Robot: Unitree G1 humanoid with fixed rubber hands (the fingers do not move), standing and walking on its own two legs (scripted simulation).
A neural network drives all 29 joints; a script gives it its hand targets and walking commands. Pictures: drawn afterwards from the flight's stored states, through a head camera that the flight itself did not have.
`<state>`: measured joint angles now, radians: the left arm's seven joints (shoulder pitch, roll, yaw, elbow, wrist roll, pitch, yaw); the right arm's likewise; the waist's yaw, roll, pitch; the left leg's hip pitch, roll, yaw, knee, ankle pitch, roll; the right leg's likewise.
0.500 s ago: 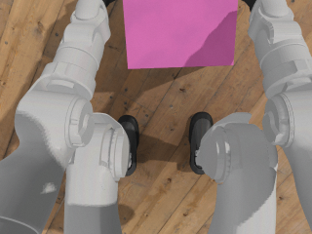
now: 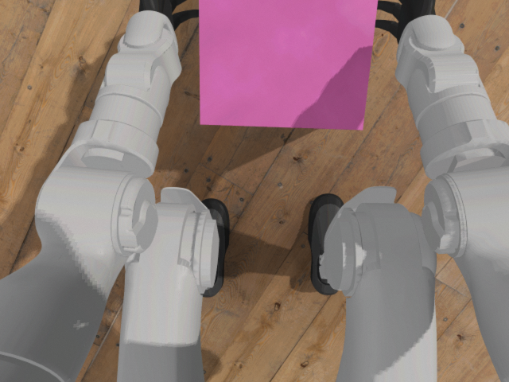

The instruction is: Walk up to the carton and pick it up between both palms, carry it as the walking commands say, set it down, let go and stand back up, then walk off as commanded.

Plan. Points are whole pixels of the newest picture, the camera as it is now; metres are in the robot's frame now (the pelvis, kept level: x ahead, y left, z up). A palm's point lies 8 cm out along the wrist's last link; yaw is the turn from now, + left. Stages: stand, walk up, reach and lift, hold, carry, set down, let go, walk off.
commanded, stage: reach and lift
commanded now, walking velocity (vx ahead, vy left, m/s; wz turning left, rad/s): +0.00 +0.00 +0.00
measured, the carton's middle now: (280, 40) +0.52 -0.03 -0.25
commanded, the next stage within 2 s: none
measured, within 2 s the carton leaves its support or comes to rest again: neither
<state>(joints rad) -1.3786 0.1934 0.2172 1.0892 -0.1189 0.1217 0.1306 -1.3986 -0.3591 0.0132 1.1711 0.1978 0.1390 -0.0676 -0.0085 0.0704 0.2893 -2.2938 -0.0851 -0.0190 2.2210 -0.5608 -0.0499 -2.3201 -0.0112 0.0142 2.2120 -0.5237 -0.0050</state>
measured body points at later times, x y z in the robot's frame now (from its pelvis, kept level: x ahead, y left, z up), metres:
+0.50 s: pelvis +0.01 +0.00 +0.03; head +0.35 -0.04 +0.33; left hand +0.55 +0.11 -0.11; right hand +0.54 -0.20 -0.12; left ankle +0.12 +0.12 -0.32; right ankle +0.12 -0.12 -0.32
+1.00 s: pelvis +0.01 +0.00 +0.08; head +0.31 -0.04 +0.41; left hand +0.53 +0.11 -0.03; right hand +0.52 -0.19 -0.04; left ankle +0.12 +0.12 -0.32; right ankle +0.12 -0.12 -0.32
